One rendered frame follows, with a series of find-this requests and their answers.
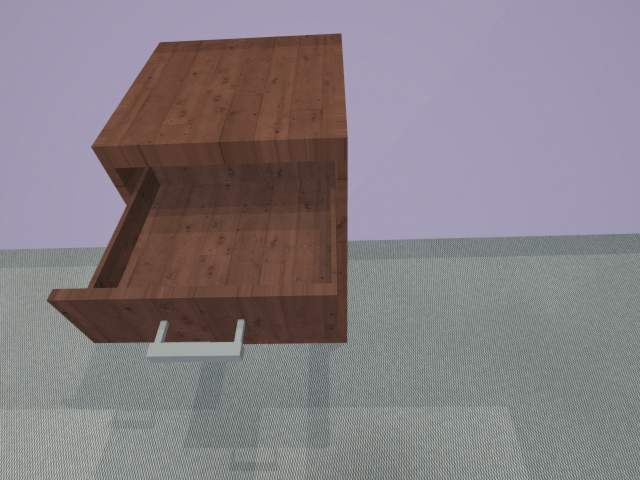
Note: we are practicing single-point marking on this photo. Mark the handle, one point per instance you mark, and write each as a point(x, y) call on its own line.
point(196, 351)

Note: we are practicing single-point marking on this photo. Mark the cabinet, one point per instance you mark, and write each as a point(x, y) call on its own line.
point(236, 101)

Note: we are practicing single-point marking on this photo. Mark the drawer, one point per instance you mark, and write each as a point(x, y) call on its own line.
point(205, 245)

